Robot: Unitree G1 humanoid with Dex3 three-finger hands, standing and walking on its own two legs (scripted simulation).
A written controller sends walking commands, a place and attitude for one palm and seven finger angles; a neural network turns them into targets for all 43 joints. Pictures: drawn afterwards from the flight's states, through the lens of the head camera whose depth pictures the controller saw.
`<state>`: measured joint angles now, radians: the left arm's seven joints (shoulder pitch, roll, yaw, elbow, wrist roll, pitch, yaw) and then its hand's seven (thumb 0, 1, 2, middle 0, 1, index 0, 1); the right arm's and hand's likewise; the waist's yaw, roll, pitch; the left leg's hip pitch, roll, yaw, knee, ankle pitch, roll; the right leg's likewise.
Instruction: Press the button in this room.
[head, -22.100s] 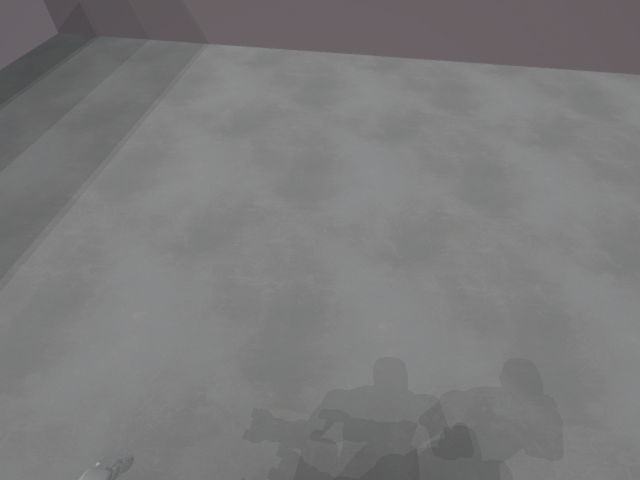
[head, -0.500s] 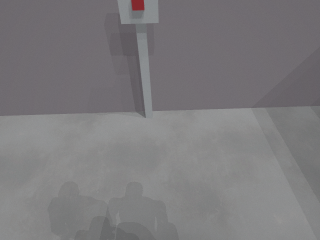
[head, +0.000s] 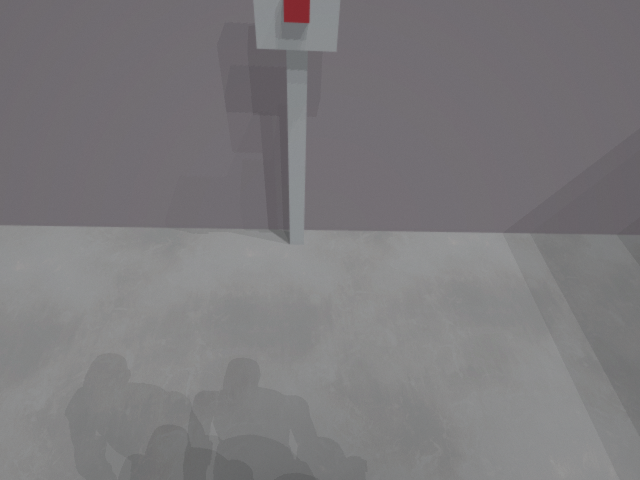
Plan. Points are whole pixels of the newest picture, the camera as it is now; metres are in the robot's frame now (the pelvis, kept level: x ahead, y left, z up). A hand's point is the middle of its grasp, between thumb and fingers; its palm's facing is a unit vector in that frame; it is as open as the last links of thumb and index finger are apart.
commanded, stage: stand and wait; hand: left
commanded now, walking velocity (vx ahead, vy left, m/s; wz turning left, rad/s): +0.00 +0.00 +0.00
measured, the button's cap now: (296, 6) +1.12 +0.14 +0.16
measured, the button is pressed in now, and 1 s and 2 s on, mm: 0 0 0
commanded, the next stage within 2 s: look at it before walking up in 1.46 s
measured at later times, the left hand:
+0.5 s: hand out of the picture +0.08 +0.14 -0.17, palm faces +0.04 -0.97 -0.24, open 7.2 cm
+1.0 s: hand out of the picture +0.02 +0.10 -0.17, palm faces +0.06 -0.99 -0.16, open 7.3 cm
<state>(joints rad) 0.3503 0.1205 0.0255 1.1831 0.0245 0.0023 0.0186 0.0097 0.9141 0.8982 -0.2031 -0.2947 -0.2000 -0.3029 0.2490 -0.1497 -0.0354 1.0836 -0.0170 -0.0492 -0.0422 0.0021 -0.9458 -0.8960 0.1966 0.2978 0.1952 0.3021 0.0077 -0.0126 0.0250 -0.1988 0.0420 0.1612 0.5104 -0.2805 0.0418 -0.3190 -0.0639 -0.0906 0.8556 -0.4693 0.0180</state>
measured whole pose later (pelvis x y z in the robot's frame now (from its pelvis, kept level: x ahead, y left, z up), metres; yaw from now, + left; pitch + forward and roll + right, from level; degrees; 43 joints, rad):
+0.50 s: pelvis +0.05 -0.04 +0.00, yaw +1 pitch -1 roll +1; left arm 0.23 0.16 0.01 1.13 0.01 -0.03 0.05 0.01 0.96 0.90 -0.20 -0.29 -0.20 -0.30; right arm 0.32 -0.10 -0.02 1.19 -0.01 -0.02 -0.03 0.00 -0.90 -0.90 0.20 0.30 0.20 0.30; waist -0.02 0.01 0.04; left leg -0.09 0.06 0.13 0.39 -0.29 -0.03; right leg -0.19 -0.03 -0.13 0.46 -0.25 -0.03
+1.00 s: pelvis +0.04 -0.05 +0.01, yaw +1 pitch -2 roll +0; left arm 0.31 0.10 -0.01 1.16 0.01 -0.03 0.04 0.01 0.91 0.90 -0.20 -0.29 -0.20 -0.30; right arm 0.29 -0.12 -0.02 1.16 0.00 -0.01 -0.03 0.00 -0.91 -0.90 0.20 0.30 0.19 0.30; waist 0.00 0.02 0.04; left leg -0.08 0.08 0.12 0.38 -0.26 -0.04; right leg -0.17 -0.01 -0.14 0.39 -0.20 -0.04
